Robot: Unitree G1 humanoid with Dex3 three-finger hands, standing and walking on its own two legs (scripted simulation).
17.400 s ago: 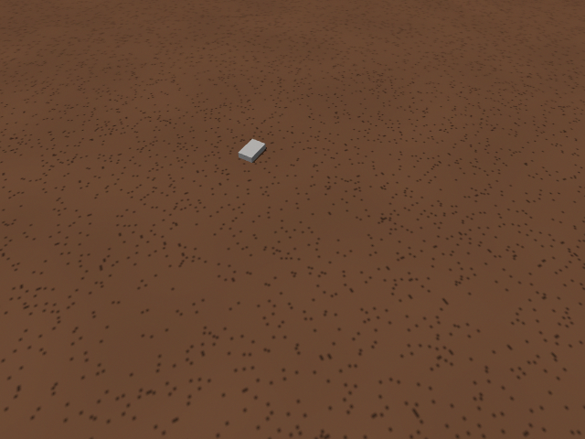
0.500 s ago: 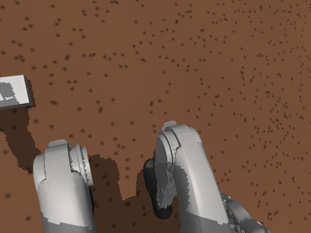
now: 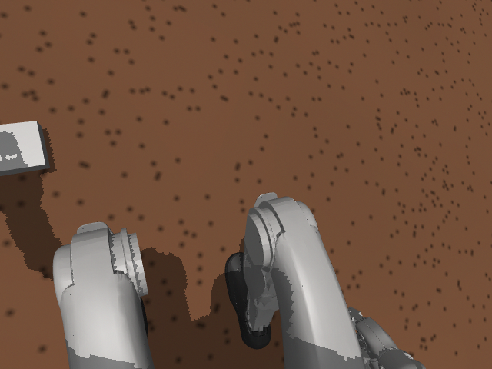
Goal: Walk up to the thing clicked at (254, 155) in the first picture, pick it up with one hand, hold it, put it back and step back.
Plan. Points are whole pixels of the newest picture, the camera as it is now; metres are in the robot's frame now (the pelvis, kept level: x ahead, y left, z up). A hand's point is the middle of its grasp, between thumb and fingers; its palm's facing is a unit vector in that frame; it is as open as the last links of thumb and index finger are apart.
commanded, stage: rise first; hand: left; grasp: from above
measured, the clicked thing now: (0, 150) +0.46 +0.34 -0.29
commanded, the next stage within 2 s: approach in 0.52 s
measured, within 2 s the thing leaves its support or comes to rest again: neither
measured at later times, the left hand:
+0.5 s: hand out of the picture +0.42 +0.37 -0.18, palm faces -0.45 -0.11 -0.88, open 14.0 cm
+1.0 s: hand out of the picture +0.47 +0.32 -0.18, palm faces -0.41 -0.08 -0.91, open 14.0 cm
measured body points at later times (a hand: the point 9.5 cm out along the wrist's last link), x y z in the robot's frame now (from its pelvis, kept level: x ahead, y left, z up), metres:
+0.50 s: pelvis +0.00 +0.00 +0.00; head +0.24 +0.11 +0.37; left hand +0.44 +0.37 -0.12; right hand +0.07 -0.27 -0.09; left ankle +0.07 +0.12 -0.28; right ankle +0.10 -0.12 -0.28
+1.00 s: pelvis +0.00 +0.00 +0.00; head +0.24 +0.11 +0.36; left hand +0.48 +0.32 -0.13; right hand +0.06 -0.27 -0.08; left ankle +0.07 +0.12 -0.28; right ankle +0.10 -0.12 -0.28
